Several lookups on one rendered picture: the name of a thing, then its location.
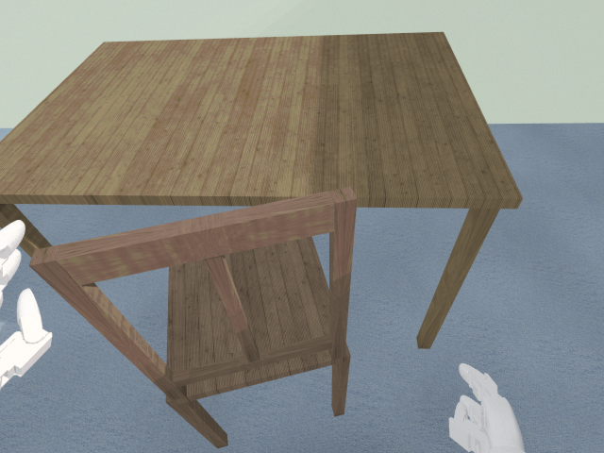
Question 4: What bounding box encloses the table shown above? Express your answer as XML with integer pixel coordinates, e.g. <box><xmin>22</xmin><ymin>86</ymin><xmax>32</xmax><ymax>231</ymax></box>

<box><xmin>0</xmin><ymin>32</ymin><xmax>523</xmax><ymax>349</ymax></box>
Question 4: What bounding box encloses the robot right hand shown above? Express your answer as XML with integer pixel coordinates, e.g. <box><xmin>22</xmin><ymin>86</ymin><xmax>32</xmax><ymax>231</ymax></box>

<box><xmin>449</xmin><ymin>363</ymin><xmax>525</xmax><ymax>453</ymax></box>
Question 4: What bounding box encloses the robot left hand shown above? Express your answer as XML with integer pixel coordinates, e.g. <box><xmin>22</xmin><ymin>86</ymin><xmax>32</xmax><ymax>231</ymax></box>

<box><xmin>0</xmin><ymin>220</ymin><xmax>52</xmax><ymax>390</ymax></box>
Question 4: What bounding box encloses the chair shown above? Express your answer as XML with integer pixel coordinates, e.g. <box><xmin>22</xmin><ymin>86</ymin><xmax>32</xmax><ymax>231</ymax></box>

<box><xmin>29</xmin><ymin>187</ymin><xmax>357</xmax><ymax>448</ymax></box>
